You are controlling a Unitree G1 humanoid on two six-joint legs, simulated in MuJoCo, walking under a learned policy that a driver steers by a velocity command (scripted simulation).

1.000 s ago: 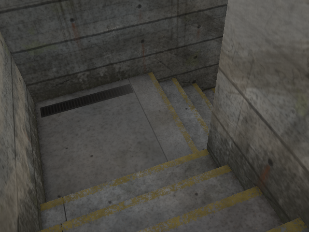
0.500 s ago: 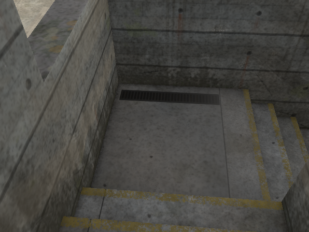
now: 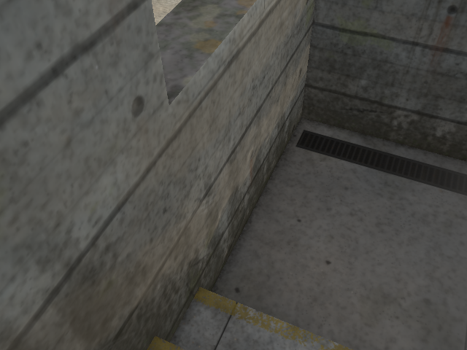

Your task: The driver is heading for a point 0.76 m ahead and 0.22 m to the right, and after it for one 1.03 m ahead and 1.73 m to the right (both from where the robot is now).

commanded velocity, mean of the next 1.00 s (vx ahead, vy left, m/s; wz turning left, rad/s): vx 0.50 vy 0.00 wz -0.26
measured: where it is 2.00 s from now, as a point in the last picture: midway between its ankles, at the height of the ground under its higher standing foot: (367, 268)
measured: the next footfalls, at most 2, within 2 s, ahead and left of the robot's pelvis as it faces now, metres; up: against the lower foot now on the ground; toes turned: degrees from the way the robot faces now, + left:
right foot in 0.26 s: +0.29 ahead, -0.18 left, -0.18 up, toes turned +0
left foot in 0.62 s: +0.45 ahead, +0.02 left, -0.18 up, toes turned -10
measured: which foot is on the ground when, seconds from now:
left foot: down 0.00-0.26, up 0.28-0.60, down 0.62-0.92, up 0.94-1.00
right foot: up 0.00-0.24, down 0.26-0.66, up 0.68-0.90, down 0.92-1.00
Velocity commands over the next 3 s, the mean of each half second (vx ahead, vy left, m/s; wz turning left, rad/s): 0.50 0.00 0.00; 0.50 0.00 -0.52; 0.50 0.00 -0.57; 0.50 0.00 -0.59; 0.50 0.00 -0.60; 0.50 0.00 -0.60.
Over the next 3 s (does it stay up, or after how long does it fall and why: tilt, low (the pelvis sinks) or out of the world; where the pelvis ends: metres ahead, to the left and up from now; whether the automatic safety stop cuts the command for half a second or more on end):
stays up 1.21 -1.03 -0.54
